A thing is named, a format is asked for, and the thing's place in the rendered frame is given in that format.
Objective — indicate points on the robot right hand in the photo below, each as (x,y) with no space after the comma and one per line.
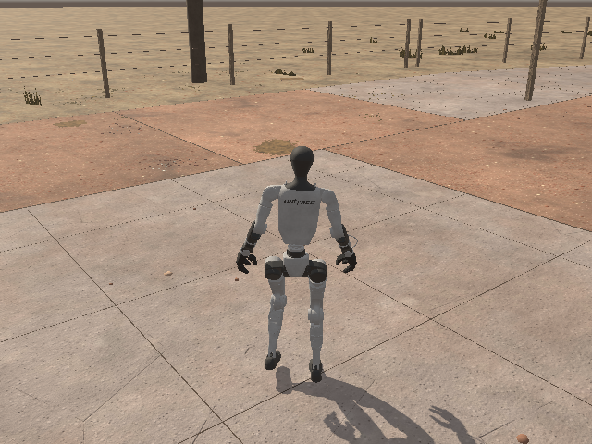
(351,260)

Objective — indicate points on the right robot upper arm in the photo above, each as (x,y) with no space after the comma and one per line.
(328,197)

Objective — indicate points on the robot left foot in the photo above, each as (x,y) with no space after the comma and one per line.
(270,362)

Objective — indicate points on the robot left forearm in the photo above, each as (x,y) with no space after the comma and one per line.
(250,241)

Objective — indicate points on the humanoid robot head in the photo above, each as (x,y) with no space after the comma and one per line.
(301,159)

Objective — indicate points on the robot left hand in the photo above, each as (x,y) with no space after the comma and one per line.
(242,260)

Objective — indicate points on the left robot upper arm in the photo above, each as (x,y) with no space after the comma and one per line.
(270,194)

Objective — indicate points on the robot right forearm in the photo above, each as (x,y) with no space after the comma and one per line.
(344,244)

